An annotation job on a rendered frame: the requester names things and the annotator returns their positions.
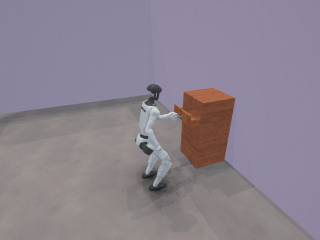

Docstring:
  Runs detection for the robot left forearm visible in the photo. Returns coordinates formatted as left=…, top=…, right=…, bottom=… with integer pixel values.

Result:
left=157, top=114, right=169, bottom=121

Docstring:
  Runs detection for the robot right forearm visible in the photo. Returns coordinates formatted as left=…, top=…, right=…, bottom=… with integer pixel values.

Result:
left=147, top=129, right=163, bottom=153

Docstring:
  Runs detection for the robot right upper arm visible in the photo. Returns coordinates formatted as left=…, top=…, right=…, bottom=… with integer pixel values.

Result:
left=145, top=107, right=160, bottom=135

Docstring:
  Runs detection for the robot left foot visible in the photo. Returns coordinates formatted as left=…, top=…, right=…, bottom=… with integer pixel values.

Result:
left=142, top=170, right=157, bottom=179

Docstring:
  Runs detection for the cabinet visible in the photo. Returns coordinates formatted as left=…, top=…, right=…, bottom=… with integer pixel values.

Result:
left=180, top=88, right=236, bottom=169

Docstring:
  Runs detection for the drawer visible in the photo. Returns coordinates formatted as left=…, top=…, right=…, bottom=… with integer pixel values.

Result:
left=174, top=104, right=201, bottom=128

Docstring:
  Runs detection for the robot left hand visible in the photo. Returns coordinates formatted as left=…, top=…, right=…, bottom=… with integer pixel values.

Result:
left=168, top=112, right=177, bottom=121

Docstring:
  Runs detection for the humanoid robot head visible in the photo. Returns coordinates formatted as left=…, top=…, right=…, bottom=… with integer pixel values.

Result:
left=144, top=84, right=162, bottom=107

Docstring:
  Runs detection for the robot right hand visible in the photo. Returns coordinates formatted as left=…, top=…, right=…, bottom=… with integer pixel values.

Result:
left=158, top=150, right=171, bottom=165

